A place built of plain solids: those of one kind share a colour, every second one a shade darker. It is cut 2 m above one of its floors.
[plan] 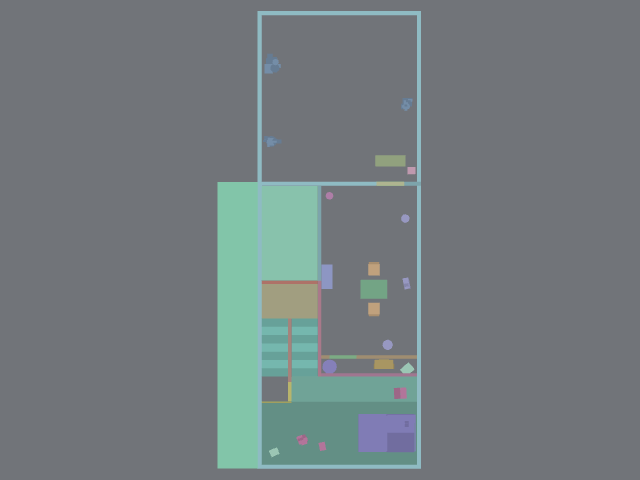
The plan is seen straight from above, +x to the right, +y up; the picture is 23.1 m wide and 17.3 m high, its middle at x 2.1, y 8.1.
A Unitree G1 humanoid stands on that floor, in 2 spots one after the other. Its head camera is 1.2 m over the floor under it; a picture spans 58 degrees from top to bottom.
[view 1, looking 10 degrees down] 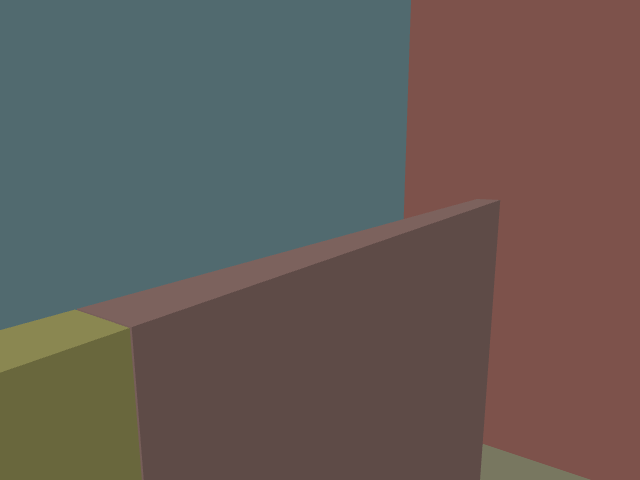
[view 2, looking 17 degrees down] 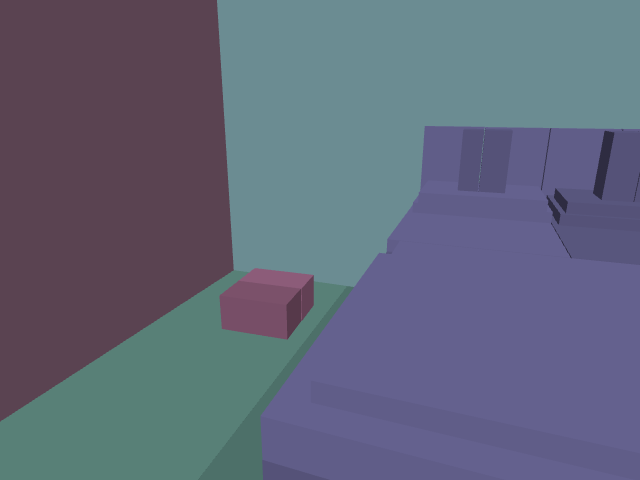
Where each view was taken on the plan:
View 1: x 1.55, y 2.68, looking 123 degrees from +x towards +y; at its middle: wall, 2.89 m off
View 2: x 2.88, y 1.49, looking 20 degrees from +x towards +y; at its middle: wall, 3.02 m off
